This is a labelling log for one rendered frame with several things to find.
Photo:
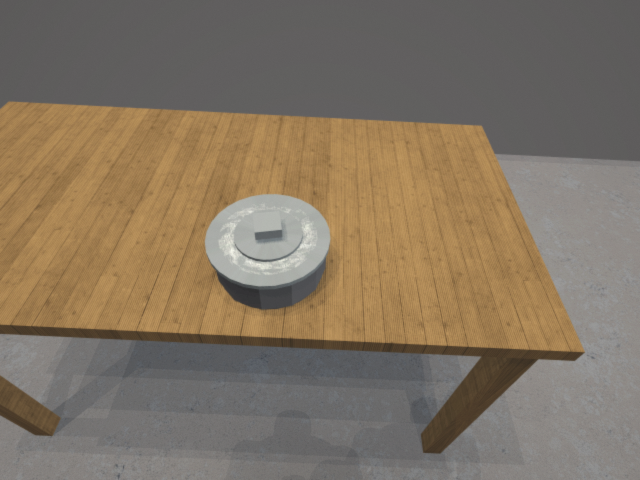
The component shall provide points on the knob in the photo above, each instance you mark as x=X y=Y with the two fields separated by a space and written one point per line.
x=267 y=225

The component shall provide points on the lid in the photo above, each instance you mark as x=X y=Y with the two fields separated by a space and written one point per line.
x=267 y=263

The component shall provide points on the table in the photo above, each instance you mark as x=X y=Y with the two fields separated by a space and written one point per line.
x=104 y=213

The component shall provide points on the pot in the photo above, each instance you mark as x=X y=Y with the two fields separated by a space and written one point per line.
x=274 y=298

